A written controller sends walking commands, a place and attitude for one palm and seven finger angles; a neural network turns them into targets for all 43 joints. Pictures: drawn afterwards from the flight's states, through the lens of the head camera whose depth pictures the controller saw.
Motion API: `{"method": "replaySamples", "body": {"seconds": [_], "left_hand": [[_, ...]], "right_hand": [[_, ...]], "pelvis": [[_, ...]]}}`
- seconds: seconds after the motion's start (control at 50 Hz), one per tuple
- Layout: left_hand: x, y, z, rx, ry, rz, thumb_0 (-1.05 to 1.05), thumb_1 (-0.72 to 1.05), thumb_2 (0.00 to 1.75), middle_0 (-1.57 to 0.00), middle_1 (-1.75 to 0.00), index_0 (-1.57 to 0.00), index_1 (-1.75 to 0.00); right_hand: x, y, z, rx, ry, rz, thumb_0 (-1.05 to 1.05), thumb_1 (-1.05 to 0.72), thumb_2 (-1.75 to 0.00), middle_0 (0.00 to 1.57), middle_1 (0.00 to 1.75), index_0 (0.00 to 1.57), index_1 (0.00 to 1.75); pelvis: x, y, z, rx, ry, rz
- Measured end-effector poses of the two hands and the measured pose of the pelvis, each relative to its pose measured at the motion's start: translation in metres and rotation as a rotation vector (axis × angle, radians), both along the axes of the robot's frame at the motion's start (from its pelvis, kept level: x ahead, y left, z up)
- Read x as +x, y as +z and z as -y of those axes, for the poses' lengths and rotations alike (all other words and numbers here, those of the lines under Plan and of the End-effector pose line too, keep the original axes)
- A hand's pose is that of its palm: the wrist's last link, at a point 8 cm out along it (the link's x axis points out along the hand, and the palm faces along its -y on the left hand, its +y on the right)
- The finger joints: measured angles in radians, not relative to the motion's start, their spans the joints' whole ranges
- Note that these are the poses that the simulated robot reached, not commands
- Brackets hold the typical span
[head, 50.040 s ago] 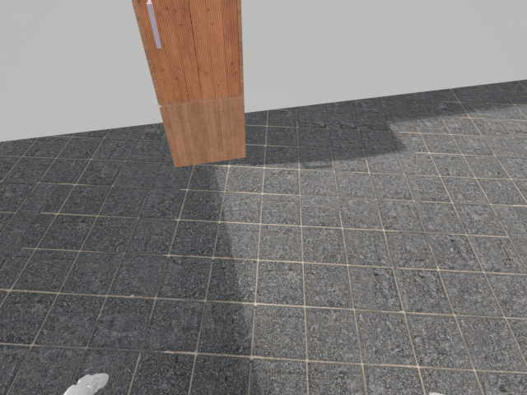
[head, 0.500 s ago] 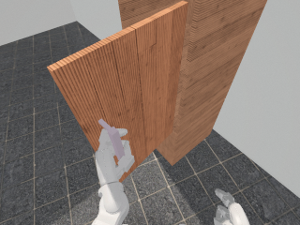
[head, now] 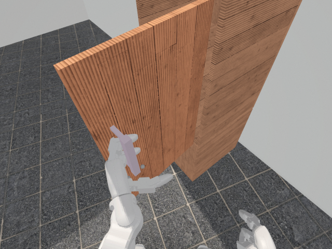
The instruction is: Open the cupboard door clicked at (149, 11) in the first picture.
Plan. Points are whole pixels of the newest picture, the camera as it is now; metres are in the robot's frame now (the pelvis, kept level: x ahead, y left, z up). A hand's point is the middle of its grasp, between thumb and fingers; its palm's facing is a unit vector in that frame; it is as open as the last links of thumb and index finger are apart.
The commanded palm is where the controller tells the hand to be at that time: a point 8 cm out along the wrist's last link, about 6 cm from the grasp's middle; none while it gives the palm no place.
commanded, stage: open thumb and fingers to let go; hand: left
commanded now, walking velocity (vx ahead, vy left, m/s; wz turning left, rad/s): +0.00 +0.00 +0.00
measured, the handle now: (126, 152) +0.33 +0.12 +0.05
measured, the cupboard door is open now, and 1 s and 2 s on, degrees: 97 100 100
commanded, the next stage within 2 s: slide the hand sideways off the handle in 0.30 s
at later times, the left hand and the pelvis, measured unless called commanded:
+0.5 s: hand (142, 174) +0.28 +0.07 +0.05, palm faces +0.11 -0.99 -0.08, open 15.5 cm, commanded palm +0.25 +0.11 +0.05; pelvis -0.01 +0.02 +0.00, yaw +0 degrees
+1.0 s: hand (128, 199) +0.22 +0.09 +0.05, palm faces -0.09 -1.00 -0.01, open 16.3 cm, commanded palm +0.20 +0.15 +0.05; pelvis -0.01 +0.03 -0.01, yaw -2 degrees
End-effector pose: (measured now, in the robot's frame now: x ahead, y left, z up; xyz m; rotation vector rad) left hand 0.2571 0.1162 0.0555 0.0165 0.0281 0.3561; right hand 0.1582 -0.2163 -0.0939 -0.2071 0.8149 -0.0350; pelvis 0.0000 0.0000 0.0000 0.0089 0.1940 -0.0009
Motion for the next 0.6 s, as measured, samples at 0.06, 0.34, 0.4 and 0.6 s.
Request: {"method": "replaySamples", "body": {"seconds": [0.06,0.34,0.4,0.6], "left_hand": [[0.000,0.000,0.000,0.000,-0.008,0.003,0.00,-0.36,0.36,-0.30,-1.15,-0.30,-1.15],[0.000,0.000,0.001,0.004,-0.050,-0.006,-0.01,-0.49,0.31,-0.29,-0.64,-0.28,-0.67],[0.000,0.001,0.000,0.005,-0.050,-0.007,-0.01,-0.50,0.31,-0.33,-0.57,-0.31,-0.62],[-0.015,0.000,-0.009,0.066,-0.546,0.022,-0.01,-0.50,0.30,-0.23,-0.38,-0.17,-0.40]], "right_hand": [[-0.002,0.000,-0.001,-0.004,-0.005,-0.002,0.01,-0.91,-0.90,0.20,0.30,0.20,0.30],[-0.005,0.002,-0.018,0.017,0.000,0.027,0.01,-0.91,-0.90,0.20,0.30,0.20,0.30],[-0.005,0.002,-0.021,0.019,0.007,0.032,0.01,-0.91,-0.90,0.20,0.30,0.20,0.30],[-0.017,0.002,-0.019,0.015,-0.018,0.058,0.01,-0.91,-0.90,0.20,0.30,0.20,0.30]], "pelvis": [[-0.001,-0.001,-0.003,-0.003,-0.002,-0.001],[-0.007,-0.002,-0.014,-0.011,-0.011,0.008],[-0.009,-0.003,-0.015,-0.012,-0.010,0.011],[-0.018,-0.006,-0.022,-0.017,-0.005,0.031]]}}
